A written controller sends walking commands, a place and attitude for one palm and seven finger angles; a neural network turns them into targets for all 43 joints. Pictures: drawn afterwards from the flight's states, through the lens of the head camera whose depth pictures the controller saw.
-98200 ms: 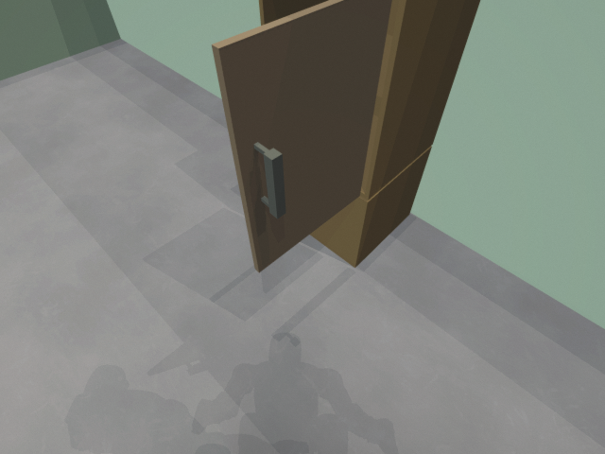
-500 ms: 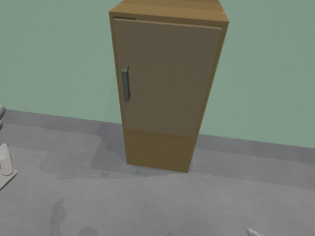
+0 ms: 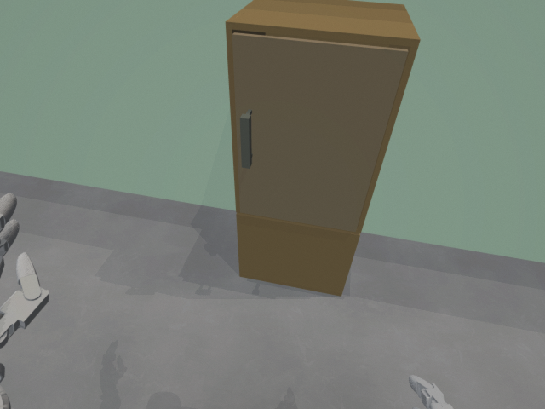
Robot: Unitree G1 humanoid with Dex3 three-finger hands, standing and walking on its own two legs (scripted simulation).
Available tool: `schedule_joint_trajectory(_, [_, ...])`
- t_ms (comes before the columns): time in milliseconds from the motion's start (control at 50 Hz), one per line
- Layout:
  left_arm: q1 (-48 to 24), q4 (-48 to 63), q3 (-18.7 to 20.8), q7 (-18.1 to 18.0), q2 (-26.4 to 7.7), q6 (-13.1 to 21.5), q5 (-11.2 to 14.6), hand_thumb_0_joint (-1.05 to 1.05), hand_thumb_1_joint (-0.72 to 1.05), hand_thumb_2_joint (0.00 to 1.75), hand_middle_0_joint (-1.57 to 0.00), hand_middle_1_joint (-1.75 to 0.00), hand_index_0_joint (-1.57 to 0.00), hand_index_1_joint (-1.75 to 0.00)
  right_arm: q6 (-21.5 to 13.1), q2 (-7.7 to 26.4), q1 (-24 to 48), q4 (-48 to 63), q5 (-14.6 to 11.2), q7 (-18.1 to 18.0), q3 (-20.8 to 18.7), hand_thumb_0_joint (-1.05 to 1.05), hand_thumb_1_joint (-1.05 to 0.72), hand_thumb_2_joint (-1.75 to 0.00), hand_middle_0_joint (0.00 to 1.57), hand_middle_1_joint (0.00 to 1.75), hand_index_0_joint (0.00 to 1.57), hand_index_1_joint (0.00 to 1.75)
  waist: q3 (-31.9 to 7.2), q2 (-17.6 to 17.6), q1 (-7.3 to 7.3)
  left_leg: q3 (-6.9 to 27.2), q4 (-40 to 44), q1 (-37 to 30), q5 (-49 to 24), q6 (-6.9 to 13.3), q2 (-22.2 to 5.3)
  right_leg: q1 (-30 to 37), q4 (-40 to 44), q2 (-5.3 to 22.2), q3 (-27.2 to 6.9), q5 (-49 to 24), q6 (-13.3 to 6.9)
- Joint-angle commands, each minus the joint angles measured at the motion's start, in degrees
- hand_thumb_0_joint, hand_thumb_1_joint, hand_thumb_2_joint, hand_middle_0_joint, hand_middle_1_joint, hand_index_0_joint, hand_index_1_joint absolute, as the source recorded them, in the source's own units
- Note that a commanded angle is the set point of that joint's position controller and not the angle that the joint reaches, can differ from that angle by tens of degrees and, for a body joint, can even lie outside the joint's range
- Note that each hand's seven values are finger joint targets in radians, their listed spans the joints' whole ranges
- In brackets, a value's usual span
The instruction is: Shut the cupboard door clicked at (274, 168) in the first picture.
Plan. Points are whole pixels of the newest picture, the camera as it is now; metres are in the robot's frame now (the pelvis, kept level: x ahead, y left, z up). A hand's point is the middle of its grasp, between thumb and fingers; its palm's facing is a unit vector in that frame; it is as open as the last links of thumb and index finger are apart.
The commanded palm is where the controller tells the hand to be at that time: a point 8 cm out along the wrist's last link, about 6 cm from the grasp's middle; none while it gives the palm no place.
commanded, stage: let the arm hang, fingers relaxed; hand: left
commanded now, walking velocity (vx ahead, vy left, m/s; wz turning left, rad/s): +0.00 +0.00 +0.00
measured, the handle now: (248, 138) +0.83 +0.13 -0.01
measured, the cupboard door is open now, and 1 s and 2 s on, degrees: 0 0 0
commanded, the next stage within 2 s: look to check the result in 1.20 s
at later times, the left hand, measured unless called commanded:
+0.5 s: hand out of the picture -0.02 +0.17 -0.18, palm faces +0.02 -0.99 -0.13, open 7.1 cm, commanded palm none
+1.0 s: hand out of the picture -0.01 +0.15 -0.17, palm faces +0.04 -0.98 -0.19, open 7.4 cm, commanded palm none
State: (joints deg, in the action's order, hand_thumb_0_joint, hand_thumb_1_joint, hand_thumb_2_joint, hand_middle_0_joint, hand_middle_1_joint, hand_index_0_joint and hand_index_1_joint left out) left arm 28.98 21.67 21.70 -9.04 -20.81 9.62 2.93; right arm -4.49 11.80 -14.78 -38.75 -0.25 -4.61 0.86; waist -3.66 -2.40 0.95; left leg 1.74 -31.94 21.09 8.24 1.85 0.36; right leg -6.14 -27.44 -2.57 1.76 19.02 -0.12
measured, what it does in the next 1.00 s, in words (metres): stands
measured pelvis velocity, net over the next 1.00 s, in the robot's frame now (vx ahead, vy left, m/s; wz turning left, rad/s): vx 0.02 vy -0.02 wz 0.00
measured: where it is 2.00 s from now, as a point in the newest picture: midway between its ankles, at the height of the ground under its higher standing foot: outside the picture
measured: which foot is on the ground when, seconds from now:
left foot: down 0.00-1.00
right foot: down 0.00-1.00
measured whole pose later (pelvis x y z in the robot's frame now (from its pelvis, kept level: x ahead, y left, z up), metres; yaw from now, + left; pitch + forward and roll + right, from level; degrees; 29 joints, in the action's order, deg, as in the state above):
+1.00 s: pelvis +0.02 -0.02 +0.01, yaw +0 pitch -3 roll +0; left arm 19.8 -64.5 0.3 -1.5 -8.6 -0.1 -1.0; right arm 0.6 9.5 -14.6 -63.2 0.9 -2.0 -0.2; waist -0.2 -0.3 -0.3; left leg 1.1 -25.3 16.1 6.6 1.2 1.7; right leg -3.1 -25.4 -2.0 -0.2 19.6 -1.8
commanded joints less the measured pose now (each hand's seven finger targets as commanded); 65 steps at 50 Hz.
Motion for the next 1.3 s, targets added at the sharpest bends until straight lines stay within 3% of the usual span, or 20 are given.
schedule_joint_trajectory(0, [-13.2, 14.78, 4.96, -0.85, -11.68, 3.76, -0.82, 0.0, 0.9, 0.9, -0.2, -0.3, -0.2, -0.3, -4.08, 6.9, 8.46, 10.59, 0.03, -1.53, -1.61, 0.0, -0.9, -0.9, 0.2, 0.3, 0.2, 0.3, 6.1, -7.13, -1.85, 11.64, 20.9, -3.03, 26.57, -0.49, -6.68, -10.16, 3.72, 0.59, -1.43, 6.98, -0.05])
schedule_joint_trajectory(60, [-8.95, 17.47, 6.84, -0.96, -12.47, 4.18, -0.97, 0.0, 0.9, 0.9, -0.2, -0.3, -0.2, -0.3, -4.6, 6.23, 7.73, 11.37, 0.35, -1.16, -1.74, 0.0, -0.9, -0.9, 0.2, 0.3, 0.2, 0.3, 2.12, -9.82, -0.85, 11.17, 25.04, 1.42, 29.71, -0.73, -6.66, -1.47, 1.7, -0.63, -0.43, 3.8, -0.56])
schedule_joint_trajectory(80, [-3.81, -31.1, -16.67, 6.07, 1.04, -2.12, -3.97, 0.0, 0.9, 0.9, -0.2, -0.3, -0.2, -0.3, -8.05, 13.65, 11.22, -1.33, -0.52, 3.19, -3.59, 0.0, -0.9, -0.9, 0.2, 0.3, 0.2, 0.3, 7.26, -3.87, -1.88, 11.23, 11.07, 1.43, 8.64, 0.84, -6.6, -10.42, -1.44, 3.49, -1.59, -5.61, -1.1])
schedule_joint_trajectory(100, [-4.89, -34.2, -14.18, 8.47, -1.54, -8.47, -4.62, 0.0, 0.9, 0.9, -0.2, -0.3, -0.2, -0.3, -2.88, 14.87, 6.62, -3.5, 0.03, 4.14, -4.21, 0.0, -0.9, -0.9, 0.2, 0.3, 0.2, 0.3, 1.82, -0.56, -1.11, 6.95, 5.78, -3.15, -2.56, 0.9, -6.46, -9.93, 2.48, 6.32, -5.14, -5.88, -1.75])
schedule_joint_trajectory(120, [-6.54, -34.91, -14.88, 8.9, -1.22, -9.49, -4.62, 0.0, 0.9, 0.9, -0.2, -0.3, -0.2, -0.3, -1.34, 12.99, 4.62, -3.19, 0.19, 4.16, -4.24, 0.0, -0.9, -0.9, 0.2, 0.3, 0.2, 0.3, -1.44, 3.75, -1.24, 6.3, 2.38, -5.76, -3.17, 0.67, -6.07, -11.33, 2.33, 6.44, -5.52, -2.03, -2.92])
schedule_joint_trajectory(180, [-12.04, -41.5, -16.19, 8.91, -3.03, -9.46, -5.01, 0.0, 0.9, 0.9, -0.2, -0.3, -0.2, -0.3, 1.32, 13.23, 3.97, -3.45, 0.95, 4.31, -3.59, 0.0, -0.9, -0.9, 0.2, 0.3, 0.2, 0.3, -0.56, 13.08, -2.32, 5.93, -6.88, -7.2, -1.05, 0.07, -2.97, -16.88, 3.92, 9.49, -8.76, 1.35, -6.52])
schedule_joint_trajectory(220, [-15.61, -46.91, -17.31, 8.44, -2.49, -10.21, -4.66, 0.0, 0.9, 0.9, -0.2, -0.3, -0.2, -0.3, 2.95, 11.88, 3.18, -4.34, 1.55, 4.34, -3.18, 0.0, -0.9, -0.9, 0.2, 0.3, 0.2, 0.3, 2.65, 12.49, -3.28, 4.22, -8.94, -6.53, -1.26, -0.4, -2.12, -18.9, 4.11, 11.21, -9.15, 1.15, -8.0])
schedule_joint_trajectory(260, [-17.05, -52.66, -18.49, 7.98, -1.26, -11.03, -4.39, 0.0, 0.9, 0.9, -0.2, -0.3, -0.2, -0.3, 4.18, 10.43, 2.0, -5.78, 2.02, 4.19, -2.44, 0.0, -0.9, -0.9, 0.2, 0.3, 0.2, 0.3, 4.65, 8.6, -3.75, 5.12, -5.94, -7.44, -3.44, -0.34, -3.05, -18.94, 2.55, 9.93, -7.98, 1.71, -6.84])
schedule_joint_trajectory(300, [-14.19, -59.29, -18.87, 7.83, -0.59, -11.42, -4.09, 0.0, 0.9, 0.9, -0.2, -0.3, -0.2, -0.3, 4.25, 10.72, 1.51, -7.25, 2.33, 4.0, -1.85, 0.0, -0.9, -0.9, 0.2, 0.3, 0.2, 0.3, 5.03, -3.31, -2.5, 12.8, 5.58, -4.27, -3.23, 1.46, -6.21, -13.11, -2.7, 4.87, -5.34, 3.6, -3.47])
schedule_joint_trajectory(320, [-11.57, -62.77, -18.82, 7.93, -0.59, -11.51, -3.85, 0.0, 0.9, 0.9, -0.2, -0.3, -0.2, -0.3, 4.17, 11.56, 1.72, -8.3, 2.3, 3.76, -1.8, 0.0, -0.9, -0.9, 0.2, 0.3, 0.2, 0.3, 4.3, -8.81, -1.04, 17.1, 11.92, -2.12, 3.22, 2.53, -8.16, -9.11, -5.1, 3.25, -3.74, 4.73, -2.16])
schedule_joint_trajectory(340, [-9.52, -66.22, -18.63, 8.07, -0.41, -11.5, -3.8, 0.0, 0.9, 0.9, -0.2, -0.3, -0.2, -0.3, 4.21, 11.98, 1.8, -9.42, 2.15, 3.42, -2.0, 0.0, -0.9, -0.9, 0.2, 0.3, 0.2, 0.3, 3.5, -10.84, -0.08, 19.28, 15.88, -0.88, 10.64, 3.04, -8.89, -6.7, -5.99, 2.71, -3.51, 5.21, -2.01])
schedule_joint_trajectory(380, [-7.06, -71.49, -18.57, 8.37, -0.23, -11.22, -3.98, 0.0, 0.9, 0.9, -0.2, -0.3, -0.2, -0.3, 4.26, 11.86, 1.63, -11.11, 1.71, 2.89, -2.34, 0.0, -0.9, -0.9, 0.2, 0.3, 0.2, 0.3, 3.79, -8.21, 0.9, 17.87, 17.52, -0.14, 15.31, 3.38, -8.44, -4.56, -3.08, 3.31, -4.38, 3.81, -2.42])
schedule_joint_trajectory(400, [-5.75, -73.89, -18.38, 8.36, 2.01, -11.06, -4.03, 0.0, 0.9, 0.9, -0.2, -0.3, -0.2, -0.3, 4.27, 10.44, 1.02, -12.25, 1.78, 2.65, -2.39, 0.0, -0.9, -0.9, 0.2, 0.3, 0.2, 0.3, 2.8, -8.77, 0.87, 15.81, 17.93, -0.78, 16.56, 3.0, -7.83, -3.48, -1.14, 3.76, -4.45, 3.1, -2.68])
schedule_joint_trajectory(460, [-2.48, -79.22, -18.93, 8.42, 2.71, -10.54, -3.82, 0.0, 0.9, 0.9, -0.2, -0.3, -0.2, -0.3, 4.41, 8.74, -0.62, -15.42, 1.28, 2.38, -2.52, 0.0, -0.9, -0.9, 0.2, 0.3, 0.2, 0.3, 1.1, -8.97, 0.55, 11.58, 17.57, -4.46, 14.83, 1.63, -5.78, -2.22, 3.49, 4.44, -4.93, 1.21, -3.47])
schedule_joint_trajectory(480, [-2.01, -80.4, -18.94, 8.42, 2.41, -10.19, -3.81, 0.0, 0.9, 0.9, -0.2, -0.3, -0.2, -0.3, 4.44, 9.0, -1.09, -16.18, 1.07, 2.28, -2.71, 0.0, -0.9, -0.9, 0.2, 0.3, 0.2, 0.3, 1.44, -4.35, 0.44, 10.82, 16.32, -5.98, 11.89, 1.44, -5.5, -2.43, 5.38, 4.73, -5.38, 0.34, -3.69])
schedule_joint_trajectory(520, [-2.28, -82.47, -19.47, 8.24, 3.25, -9.68, -3.73, 0.0, 0.9, 0.9, -0.2, -0.3, -0.2, -0.3, 4.45, 8.17, -2.48, -18.13, 0.93, 2.17, -2.76, 0.0, -0.9, -0.9, 0.2, 0.3, 0.2, 0.3, 3.04, -1.29, -0.75, 8.41, 13.36, -8.96, 7.39, 0.98, -4.63, -5.34, 8.53, 6.36, -7.08, -0.06, -4.16])
schedule_joint_trajectory(560, [-2.43, -83.87, -19.77, 7.99, 3.58, -9.46, -3.64, 0.0, 0.9, 0.9, -0.2, -0.3, -0.2, -0.3, 4.69, 7.5, -3.85, -19.69, 0.82, 2.11, -2.82, 0.0, -0.9, -0.9, 0.2, 0.3, 0.2, 0.3, 4.65, 0.75, -1.7, 7.52, 11.87, -11.55, 5.25, 0.82, -4.58, -8.51, 10.01, 6.75, -7.43, 1.18, -4.32])
schedule_joint_trajectory(740, [-1.02, -86.82, -20.38, 7.28, 4.52, -9.62, -3.72, 0.0, 0.9, 0.9, -0.2, -0.3, -0.2, -0.3, 5.37, 6.33, -4.28, -22.58, 0.83, 2.18, -2.8, 0.0, -0.9, -0.9, 0.2, 0.3, 0.2, 0.3, 11.16, 5.5, -1.98, 6.07, 10.75, -11.49, 5.68, 0.81, -4.4, -13.36, 11.88, 7.03, -7.69, 5.81, -4.19])
schedule_joint_trajectory(1060, [-3.72, -85.11, -20.11, 6.84, 7.3, -9.71, -3.53, 0.0, 0.9, 0.9, -0.2, -0.3, -0.2, -0.3, 4.56, 2.35, -3.93, -23.31, 1.32, 2.09, -1.3, 0.0, -0.9, -0.9, 0.2, 0.3, 0.2, 0.3, 10.77, 0.86, -1.05, 5.5, 10.4, -9.4, -3.47, 0.57, -4.3, -7.15, 9.96, 7.02, -6.81, -3.81, -3.26])
schedule_joint_trajectory(1280, [-3.19, -85.34, -19.93, 6.6, 8.07, -9.55, -3.3, 0.0, 0.9, 0.9, -0.2, -0.3, -0.2, -0.3, 4.47, 1.97, -5.06, -23.79, 1.05, 1.68, -1.2, 0.0, -0.9, -0.9, 0.2, 0.3, 0.2, 0.3, 8.92, 2.94, -0.93, 4.67, 7.84, -11.48, -8.65, 0.69, -4.58, -4.76, 10.35, 7.06, -6.41, -9.45, -3.24])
